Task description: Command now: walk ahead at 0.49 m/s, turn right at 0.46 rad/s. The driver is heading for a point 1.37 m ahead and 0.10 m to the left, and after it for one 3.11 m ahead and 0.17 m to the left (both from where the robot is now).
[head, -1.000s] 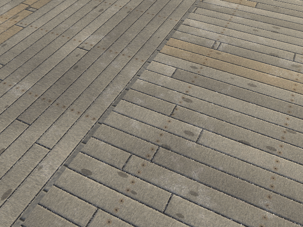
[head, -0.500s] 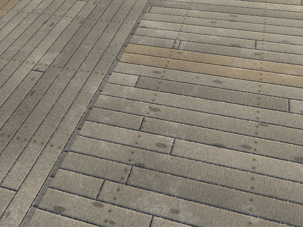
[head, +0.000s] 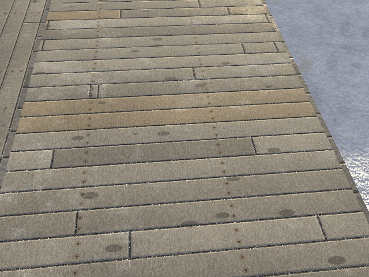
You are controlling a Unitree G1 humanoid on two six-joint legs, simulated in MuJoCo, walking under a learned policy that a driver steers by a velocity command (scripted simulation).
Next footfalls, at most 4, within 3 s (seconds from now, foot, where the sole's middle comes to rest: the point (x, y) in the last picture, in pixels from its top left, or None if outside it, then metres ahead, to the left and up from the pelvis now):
0.26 right None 0.29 -0.12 -0.78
0.78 left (165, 251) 0.58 0.06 -0.78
1.34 right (184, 173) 0.93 -0.02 -0.78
1.88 left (126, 135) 1.15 0.24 -0.78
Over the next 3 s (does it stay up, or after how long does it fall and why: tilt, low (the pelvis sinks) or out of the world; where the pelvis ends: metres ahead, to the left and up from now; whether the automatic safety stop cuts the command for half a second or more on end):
stays up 1.31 0.18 0.00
